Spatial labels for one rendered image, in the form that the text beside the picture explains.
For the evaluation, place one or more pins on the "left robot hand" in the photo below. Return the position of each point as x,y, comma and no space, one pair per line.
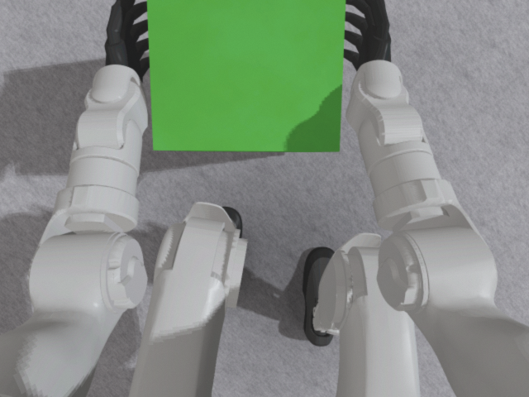
122,47

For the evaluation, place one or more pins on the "robot left upper arm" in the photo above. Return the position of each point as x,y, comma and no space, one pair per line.
80,285

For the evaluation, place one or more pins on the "robot right forearm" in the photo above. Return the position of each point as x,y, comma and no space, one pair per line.
408,189

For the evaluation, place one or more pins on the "robot right upper arm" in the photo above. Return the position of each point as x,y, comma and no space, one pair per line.
444,278

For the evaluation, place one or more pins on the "carton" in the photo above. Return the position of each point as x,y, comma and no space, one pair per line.
246,75

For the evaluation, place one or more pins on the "left robot shin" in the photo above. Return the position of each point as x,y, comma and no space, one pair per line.
170,243

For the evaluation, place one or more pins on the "robot left foot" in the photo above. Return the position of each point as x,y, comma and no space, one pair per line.
235,217

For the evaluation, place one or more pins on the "right robot hand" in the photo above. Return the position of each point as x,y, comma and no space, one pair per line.
374,41

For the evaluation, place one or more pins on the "robot left forearm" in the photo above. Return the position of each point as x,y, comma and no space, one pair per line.
100,194

